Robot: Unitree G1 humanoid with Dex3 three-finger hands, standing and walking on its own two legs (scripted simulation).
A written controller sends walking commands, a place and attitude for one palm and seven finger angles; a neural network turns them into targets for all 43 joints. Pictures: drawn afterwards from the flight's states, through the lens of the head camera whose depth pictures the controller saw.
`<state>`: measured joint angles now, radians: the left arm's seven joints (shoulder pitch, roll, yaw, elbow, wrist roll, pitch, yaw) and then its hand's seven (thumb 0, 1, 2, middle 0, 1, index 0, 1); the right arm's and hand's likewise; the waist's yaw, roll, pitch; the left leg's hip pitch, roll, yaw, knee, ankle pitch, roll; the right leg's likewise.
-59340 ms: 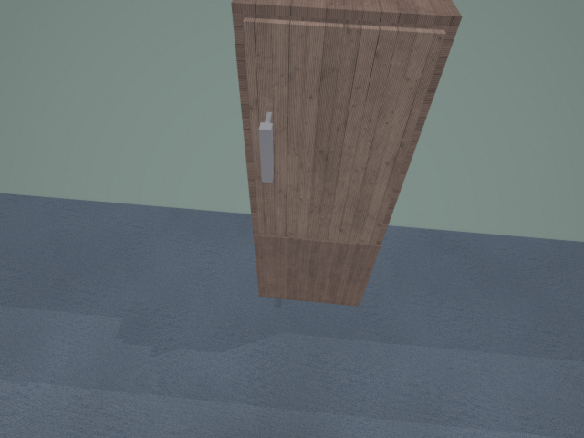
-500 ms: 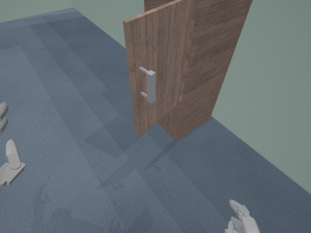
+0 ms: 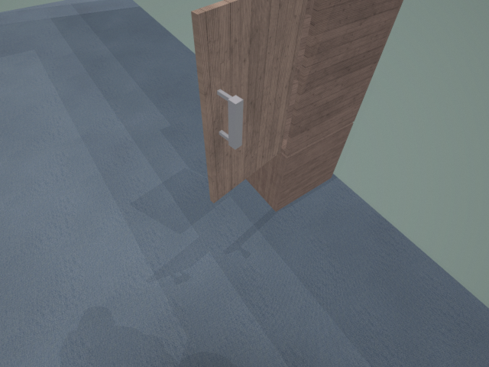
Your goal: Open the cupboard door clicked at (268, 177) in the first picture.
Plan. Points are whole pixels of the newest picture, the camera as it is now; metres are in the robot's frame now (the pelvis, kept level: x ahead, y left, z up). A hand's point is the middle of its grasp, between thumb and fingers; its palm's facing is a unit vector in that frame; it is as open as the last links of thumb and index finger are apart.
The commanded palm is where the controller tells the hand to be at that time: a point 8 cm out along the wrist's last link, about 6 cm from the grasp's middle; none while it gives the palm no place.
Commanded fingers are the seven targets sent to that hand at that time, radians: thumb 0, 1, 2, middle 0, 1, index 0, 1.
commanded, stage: let the arm hang, fingers relaxed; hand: left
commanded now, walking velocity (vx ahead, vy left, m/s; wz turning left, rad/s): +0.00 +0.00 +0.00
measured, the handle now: (228, 119) +0.65 +0.08 +0.00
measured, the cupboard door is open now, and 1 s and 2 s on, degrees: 100 100 100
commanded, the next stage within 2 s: look to check the result in 0.68 s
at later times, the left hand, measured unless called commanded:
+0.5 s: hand out of the picture +0.03 +0.18 -0.17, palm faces +0.01 -0.98 -0.21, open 7.3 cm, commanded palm none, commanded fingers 0.00 0.90 0.90 -0.20 -0.30 -0.20 -0.30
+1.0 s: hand out of the picture +0.01 +0.18 -0.17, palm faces +0.02 -0.98 -0.20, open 7.4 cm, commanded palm none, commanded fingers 0.00 0.90 0.90 -0.20 -0.30 -0.20 -0.30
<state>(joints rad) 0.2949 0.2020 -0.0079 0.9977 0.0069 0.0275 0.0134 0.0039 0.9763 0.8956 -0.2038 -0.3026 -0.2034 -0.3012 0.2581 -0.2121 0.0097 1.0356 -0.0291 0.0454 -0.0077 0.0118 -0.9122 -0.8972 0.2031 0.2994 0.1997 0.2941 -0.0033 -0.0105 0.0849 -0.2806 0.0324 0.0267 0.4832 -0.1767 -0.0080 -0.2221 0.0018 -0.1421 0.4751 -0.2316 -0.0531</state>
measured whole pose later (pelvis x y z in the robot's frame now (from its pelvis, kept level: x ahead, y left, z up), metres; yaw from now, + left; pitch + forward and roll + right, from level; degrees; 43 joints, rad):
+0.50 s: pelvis +0.01 +0.01 +0.01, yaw -1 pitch -2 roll +0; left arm 0.24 0.14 0.01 1.13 0.00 0.00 0.04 0.01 0.92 0.90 -0.20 -0.30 -0.20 -0.30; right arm 0.30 -0.11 0.01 1.14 -0.03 0.02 -0.03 0.01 -0.91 -0.90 0.20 0.30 0.20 0.29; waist -0.01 0.02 0.04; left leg -0.22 0.02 0.05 0.41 -0.15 0.00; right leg -0.18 -0.01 -0.12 0.42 -0.21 -0.04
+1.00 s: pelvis +0.02 +0.01 +0.01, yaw -1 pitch -1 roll +0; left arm 0.27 0.13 0.01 1.16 0.00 0.00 0.03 0.01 0.91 0.90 -0.20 -0.30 -0.20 -0.30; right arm 0.25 -0.14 0.00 1.14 -0.03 0.02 -0.04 0.01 -0.92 -0.90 0.20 0.30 0.20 0.29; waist 0.00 0.02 0.07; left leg -0.20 0.02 0.06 0.39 -0.17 0.00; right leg -0.16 -0.01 -0.11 0.39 -0.22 -0.03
